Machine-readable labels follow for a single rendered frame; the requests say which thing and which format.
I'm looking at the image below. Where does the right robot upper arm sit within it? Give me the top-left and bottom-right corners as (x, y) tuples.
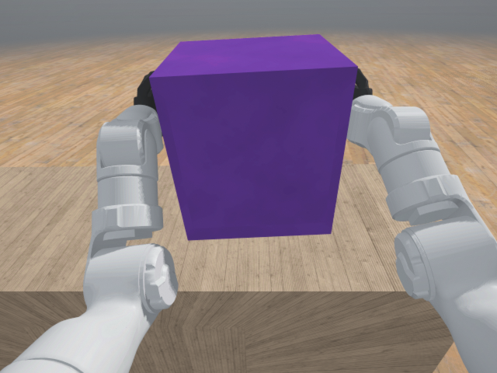
(394, 216), (497, 373)

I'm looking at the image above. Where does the carton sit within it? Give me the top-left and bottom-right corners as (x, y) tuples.
(149, 34), (358, 240)

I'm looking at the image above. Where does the left robot forearm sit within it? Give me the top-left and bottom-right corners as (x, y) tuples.
(83, 105), (164, 303)

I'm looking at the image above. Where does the left robot upper arm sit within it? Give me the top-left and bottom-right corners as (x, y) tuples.
(0, 243), (179, 373)

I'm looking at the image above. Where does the right robot forearm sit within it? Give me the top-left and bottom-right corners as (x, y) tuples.
(346, 95), (497, 249)

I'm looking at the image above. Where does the pedestal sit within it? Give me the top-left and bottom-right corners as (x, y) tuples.
(0, 164), (454, 373)

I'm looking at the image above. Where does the right robot hand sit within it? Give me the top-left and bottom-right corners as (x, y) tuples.
(353, 68), (373, 100)

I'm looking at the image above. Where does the left robot hand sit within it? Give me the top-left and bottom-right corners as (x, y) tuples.
(134, 71), (163, 136)

